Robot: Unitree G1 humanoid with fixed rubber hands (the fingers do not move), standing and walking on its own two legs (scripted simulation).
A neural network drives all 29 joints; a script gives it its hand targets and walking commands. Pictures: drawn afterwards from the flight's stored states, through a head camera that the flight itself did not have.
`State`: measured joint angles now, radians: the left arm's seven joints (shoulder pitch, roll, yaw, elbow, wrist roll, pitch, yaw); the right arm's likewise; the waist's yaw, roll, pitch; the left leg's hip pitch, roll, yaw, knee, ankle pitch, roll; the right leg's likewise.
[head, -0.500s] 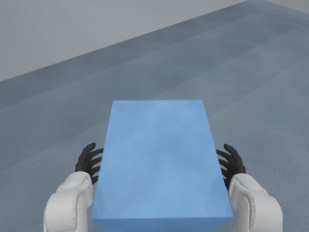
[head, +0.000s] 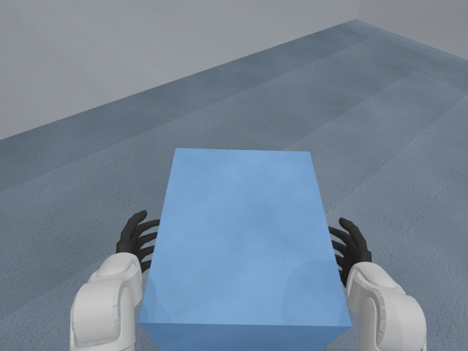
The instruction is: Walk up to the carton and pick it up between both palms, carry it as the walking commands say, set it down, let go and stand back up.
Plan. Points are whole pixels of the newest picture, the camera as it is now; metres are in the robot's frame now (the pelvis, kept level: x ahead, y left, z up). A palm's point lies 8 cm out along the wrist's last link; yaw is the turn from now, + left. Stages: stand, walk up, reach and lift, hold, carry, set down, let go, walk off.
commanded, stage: carry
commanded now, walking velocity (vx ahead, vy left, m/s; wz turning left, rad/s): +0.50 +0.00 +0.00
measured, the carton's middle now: (240, 252) +0.31 +0.00 +0.00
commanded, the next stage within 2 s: none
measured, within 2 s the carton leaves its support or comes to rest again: neither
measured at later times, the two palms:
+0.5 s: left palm (169, 142) +0.52 +0.15 +0.07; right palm (322, 144) +0.54 -0.19 +0.06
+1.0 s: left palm (167, 111) +0.64 +0.17 +0.06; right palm (304, 117) +0.64 -0.16 +0.07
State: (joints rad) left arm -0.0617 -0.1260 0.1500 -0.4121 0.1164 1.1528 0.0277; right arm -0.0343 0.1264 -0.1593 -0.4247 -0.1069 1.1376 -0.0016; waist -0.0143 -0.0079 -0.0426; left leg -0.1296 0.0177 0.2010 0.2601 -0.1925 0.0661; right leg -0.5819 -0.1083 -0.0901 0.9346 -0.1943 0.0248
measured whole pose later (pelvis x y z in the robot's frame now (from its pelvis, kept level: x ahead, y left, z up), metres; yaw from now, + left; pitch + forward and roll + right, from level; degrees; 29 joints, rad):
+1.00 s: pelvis +0.39 +0.01 -0.02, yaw +0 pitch +3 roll +1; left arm -0.09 -0.11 0.16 -0.40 0.10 1.18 0.03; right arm -0.06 0.13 -0.16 -0.43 -0.12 1.19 -0.01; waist 0.00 -0.03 -0.09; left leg -0.30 0.01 0.17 0.52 -0.28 0.04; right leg -0.18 -0.10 -0.16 0.52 -0.38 0.04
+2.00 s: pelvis +0.33 -0.04 -0.02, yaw +0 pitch +1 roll +0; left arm -0.07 -0.12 0.18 -0.39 0.10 1.19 0.03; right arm -0.08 0.13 -0.15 -0.39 -0.12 1.20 -0.01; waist 0.00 -0.01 -0.08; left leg -0.34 0.08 0.14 0.52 -0.19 -0.01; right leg -0.23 -0.04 -0.19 0.55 -0.34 -0.04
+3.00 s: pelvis +0.32 -0.04 -0.02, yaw +0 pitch +1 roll +0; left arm -0.08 -0.12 0.18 -0.38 0.10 1.18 0.03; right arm -0.09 0.13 -0.15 -0.38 -0.12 1.19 -0.02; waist 0.00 -0.01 -0.07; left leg -0.36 0.09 0.14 0.53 -0.18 -0.01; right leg -0.25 -0.03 -0.19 0.57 -0.33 -0.05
